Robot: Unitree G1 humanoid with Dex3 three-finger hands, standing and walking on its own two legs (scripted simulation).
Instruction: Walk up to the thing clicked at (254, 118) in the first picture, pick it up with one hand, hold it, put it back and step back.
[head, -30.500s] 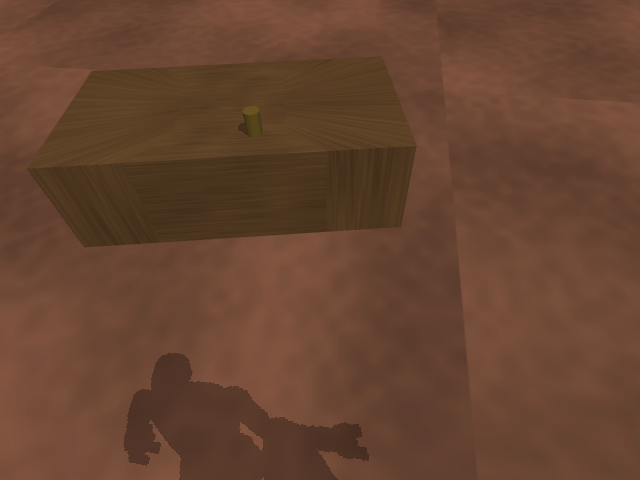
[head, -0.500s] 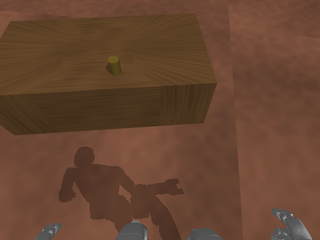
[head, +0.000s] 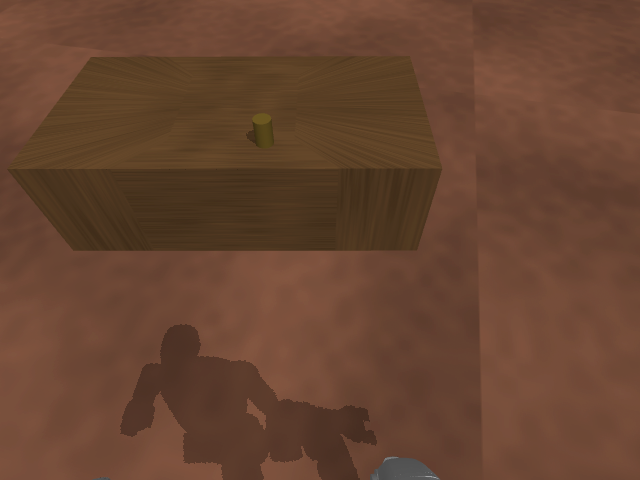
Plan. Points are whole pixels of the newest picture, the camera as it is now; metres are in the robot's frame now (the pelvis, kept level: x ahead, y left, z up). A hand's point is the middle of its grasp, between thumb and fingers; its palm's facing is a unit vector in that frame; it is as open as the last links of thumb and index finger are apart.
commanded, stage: step back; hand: left
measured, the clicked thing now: (263, 131) +1.12 +0.19 -0.29
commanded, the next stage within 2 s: stand in 0.84 s
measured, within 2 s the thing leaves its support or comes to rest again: neither
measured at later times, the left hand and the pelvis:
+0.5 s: hand out of the picture +0.06 +0.29 -0.15, palm faces -0.01 -0.94 -0.35, open 7.4 cm; pelvis -0.01 +0.02 +0.01, yaw -1 degrees
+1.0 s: hand out of the picture +0.12 +0.25 -0.13, palm faces -0.04 -0.94 -0.34, open 7.4 cm; pelvis +0.01 +0.00 +0.02, yaw -1 degrees
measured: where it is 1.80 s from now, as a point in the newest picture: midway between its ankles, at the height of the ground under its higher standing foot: outside the picture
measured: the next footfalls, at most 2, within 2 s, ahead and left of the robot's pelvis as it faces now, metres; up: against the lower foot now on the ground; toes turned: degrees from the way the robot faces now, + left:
right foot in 0.08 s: +0.05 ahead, -0.12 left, +0.00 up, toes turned -1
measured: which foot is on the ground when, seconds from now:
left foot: down 0.00-1.00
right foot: up 0.00-0.06, down 0.08-1.00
